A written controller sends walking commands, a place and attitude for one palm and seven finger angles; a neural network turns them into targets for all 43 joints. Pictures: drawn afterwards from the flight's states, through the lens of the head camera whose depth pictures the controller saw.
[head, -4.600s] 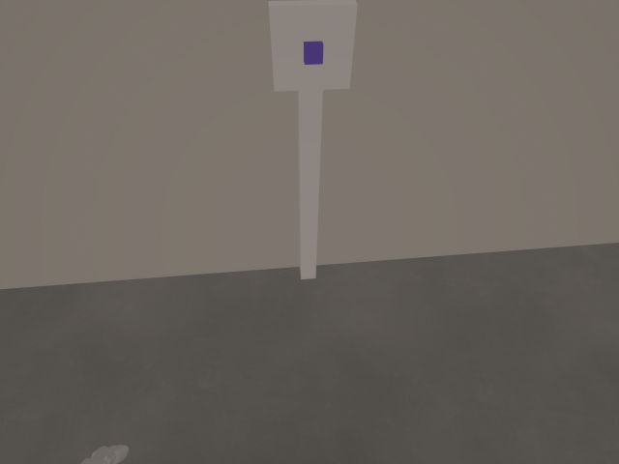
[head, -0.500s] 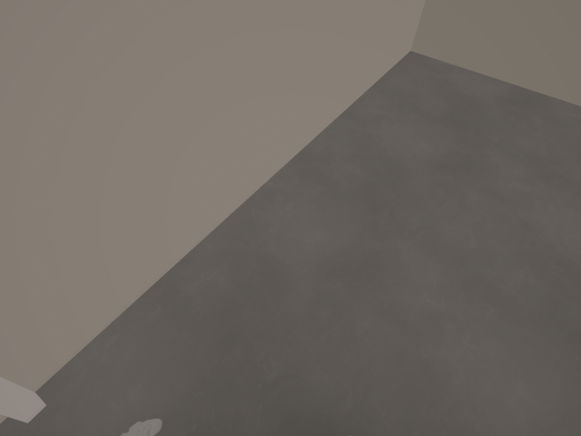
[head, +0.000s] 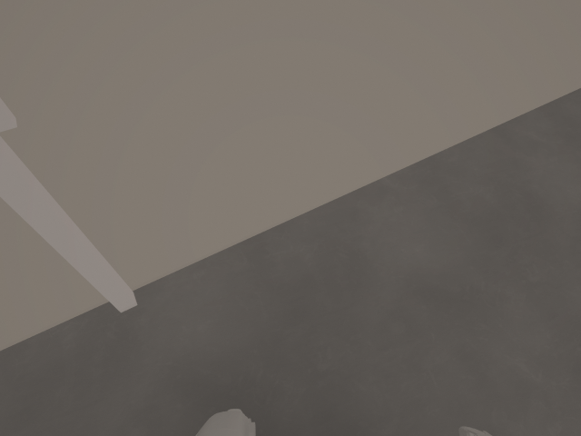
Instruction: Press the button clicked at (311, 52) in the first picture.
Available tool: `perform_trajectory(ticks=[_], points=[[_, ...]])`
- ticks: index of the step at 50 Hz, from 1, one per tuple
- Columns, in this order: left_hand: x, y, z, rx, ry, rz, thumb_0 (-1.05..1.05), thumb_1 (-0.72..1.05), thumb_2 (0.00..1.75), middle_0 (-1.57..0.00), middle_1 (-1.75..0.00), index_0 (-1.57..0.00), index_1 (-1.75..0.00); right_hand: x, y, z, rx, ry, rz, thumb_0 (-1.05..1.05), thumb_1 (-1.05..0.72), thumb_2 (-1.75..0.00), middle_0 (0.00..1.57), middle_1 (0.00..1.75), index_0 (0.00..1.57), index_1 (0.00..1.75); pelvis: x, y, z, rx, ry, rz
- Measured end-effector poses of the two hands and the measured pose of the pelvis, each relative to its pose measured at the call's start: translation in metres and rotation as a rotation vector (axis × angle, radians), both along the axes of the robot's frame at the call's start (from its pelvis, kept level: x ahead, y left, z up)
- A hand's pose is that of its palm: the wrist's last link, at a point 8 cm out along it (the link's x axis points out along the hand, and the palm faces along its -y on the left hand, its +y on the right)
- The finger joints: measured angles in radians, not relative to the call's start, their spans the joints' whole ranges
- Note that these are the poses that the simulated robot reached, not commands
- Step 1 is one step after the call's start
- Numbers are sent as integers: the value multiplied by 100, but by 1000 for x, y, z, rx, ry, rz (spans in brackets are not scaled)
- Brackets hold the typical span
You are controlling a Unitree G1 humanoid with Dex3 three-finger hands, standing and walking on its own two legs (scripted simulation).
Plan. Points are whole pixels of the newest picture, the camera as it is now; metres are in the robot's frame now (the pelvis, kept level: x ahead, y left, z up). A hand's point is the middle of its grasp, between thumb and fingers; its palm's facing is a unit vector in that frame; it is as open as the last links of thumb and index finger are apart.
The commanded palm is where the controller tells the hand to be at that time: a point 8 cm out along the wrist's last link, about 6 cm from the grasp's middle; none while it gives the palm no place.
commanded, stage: turn to face it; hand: left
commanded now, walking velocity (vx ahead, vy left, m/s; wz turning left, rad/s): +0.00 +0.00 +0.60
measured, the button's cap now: out of the picture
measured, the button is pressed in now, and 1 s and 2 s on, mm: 0 0 0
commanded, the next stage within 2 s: take the last steps up to it in 0.86 s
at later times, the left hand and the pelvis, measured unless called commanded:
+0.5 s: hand out of the picture +0.08 +0.24 -0.14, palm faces +0.27 -0.93 -0.26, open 7.4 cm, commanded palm none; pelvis +0.01 +0.00 +0.00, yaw +16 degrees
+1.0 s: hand out of the picture -0.09 +0.18 -0.18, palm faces +0.55 -0.80 -0.23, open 7.4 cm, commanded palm none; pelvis +0.00 +0.00 -0.01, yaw +31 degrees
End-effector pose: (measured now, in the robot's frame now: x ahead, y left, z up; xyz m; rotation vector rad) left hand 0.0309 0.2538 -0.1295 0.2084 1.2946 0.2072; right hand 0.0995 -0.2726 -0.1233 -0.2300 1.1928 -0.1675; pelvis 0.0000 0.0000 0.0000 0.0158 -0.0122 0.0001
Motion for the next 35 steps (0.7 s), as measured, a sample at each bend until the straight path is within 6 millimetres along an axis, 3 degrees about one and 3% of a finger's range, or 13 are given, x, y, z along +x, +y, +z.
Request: perform_trajectory(ticks=[4, 7, 16, 21, 27, 30, 35], points=[[-33, 32, -22, -7, 68, 88, 0, 90, 89, -21, -30, -20, -30, 42, 29, 2, -28, -74, 104, 1, -91, -90, 19, 29, 19, 30, 4, 18, -15, -8, 8, 50], [-40, 46, -22, -3, 90, 125, 0, 91, 89, -20, -30, -20, -30, 52, 47, 10, -27, -100, 144, 1, -91, -90, 19, 29, 19, 30, 3, 25, -10, -19, 2, 68], [-5, 52, 2, -10, -80, 166, 0, 91, 90, -20, -30, -20, -30, 43, 74, 16, 8, -46, 196, 1, -90, -90, 20, 30, 20, 30, 4, 30, 7, -42, 12, 172], [14, 41, 11, 5, -145, 184, 0, 91, 90, -20, -30, -20, -30, 34, 69, 7, 35, -3, 204, 1, -90, -90, 20, 30, 20, 30, 6, 20, 7, -35, 24, 227], [25, 15, 21, 40, -216, 207, 0, 90, 89, -20, -30, -20, -30, 25, 42, -15, 59, 63, 217, 1, -90, -90, 20, 30, 20, 30, 7, -6, 0, -18, 33, 300], [15, 0, 25, 63, -228, 227, 0, 90, 89, -20, -30, -20, -30, 27, 27, -25, 63, 92, 234, 1, -90, -90, 20, 30, 20, 30, 8, -17, -3, -13, 24, 337], [-16, -19, 33, 64, -187, 307, 0, 90, 89, -21, -30, -20, -30, 40, 16, -19, 60, 117, 291, 1, -91, -90, 20, 29, 20, 30, 12, -25, 7, 13, 5, 408]])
